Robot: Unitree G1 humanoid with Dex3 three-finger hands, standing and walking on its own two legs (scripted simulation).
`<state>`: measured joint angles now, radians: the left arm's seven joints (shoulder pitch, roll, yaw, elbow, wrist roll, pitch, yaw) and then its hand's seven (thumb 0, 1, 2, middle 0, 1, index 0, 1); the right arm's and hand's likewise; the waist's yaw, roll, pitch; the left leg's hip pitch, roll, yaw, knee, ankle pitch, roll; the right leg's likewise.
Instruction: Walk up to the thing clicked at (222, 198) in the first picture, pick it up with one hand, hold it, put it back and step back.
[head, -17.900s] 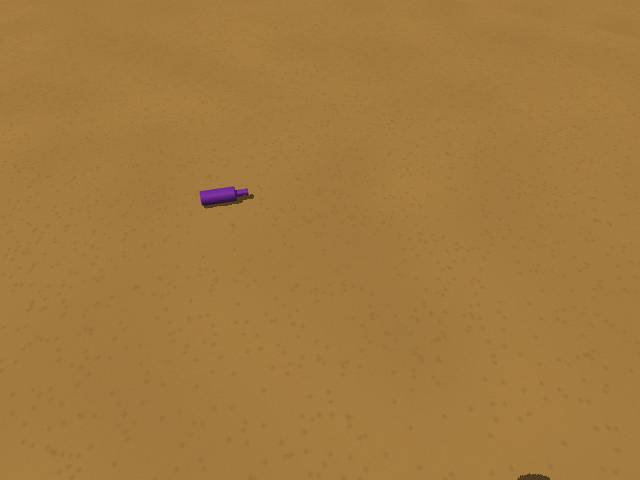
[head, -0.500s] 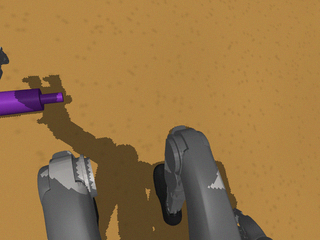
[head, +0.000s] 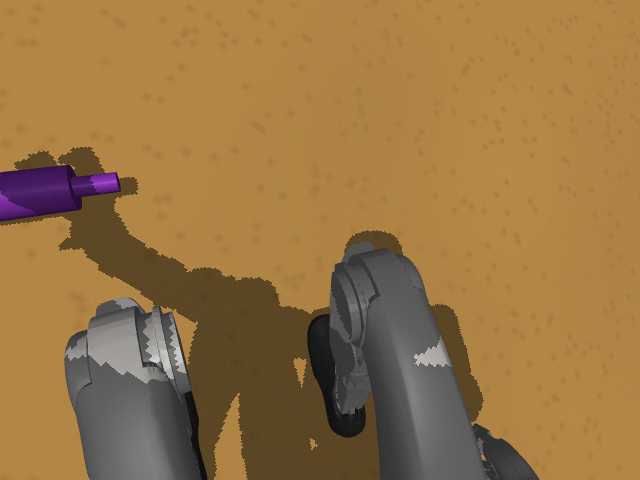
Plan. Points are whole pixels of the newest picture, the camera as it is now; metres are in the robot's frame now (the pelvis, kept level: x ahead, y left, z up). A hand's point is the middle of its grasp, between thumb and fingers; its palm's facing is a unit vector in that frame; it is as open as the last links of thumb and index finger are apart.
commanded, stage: close in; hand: left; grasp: from above
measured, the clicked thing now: (37, 192) +0.49 +0.29 -0.29
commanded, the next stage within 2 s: rest palm in 0.10 s
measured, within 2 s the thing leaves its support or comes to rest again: neither
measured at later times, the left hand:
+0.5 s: hand out of the picture +0.47 +0.31 -0.22, palm faces -0.48 -0.09 -0.87, open 14.1 cm
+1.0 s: hand (6, 199) +0.47 +0.31 -0.25, palm faces -0.47 -0.11 -0.88, open 14.3 cm
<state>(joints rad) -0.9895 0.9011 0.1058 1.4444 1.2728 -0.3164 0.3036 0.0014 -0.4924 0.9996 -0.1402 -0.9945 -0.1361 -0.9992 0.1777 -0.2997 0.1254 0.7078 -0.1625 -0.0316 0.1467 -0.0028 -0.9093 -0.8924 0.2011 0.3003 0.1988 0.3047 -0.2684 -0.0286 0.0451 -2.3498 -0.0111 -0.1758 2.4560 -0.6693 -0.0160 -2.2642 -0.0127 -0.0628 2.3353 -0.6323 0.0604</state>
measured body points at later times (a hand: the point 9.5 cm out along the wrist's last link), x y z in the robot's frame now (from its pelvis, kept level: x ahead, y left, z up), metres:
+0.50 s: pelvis +0.00 +0.01 -0.01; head +0.27 +0.10 +0.34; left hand +0.50 +0.31 -0.17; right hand +0.04 -0.26 -0.08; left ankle +0.08 +0.13 -0.28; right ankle +0.12 -0.13 -0.28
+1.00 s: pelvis +0.01 +0.01 -0.02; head +0.28 +0.12 +0.32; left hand +0.49 +0.31 -0.20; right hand +0.04 -0.26 -0.08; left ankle +0.08 +0.13 -0.28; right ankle +0.12 -0.13 -0.28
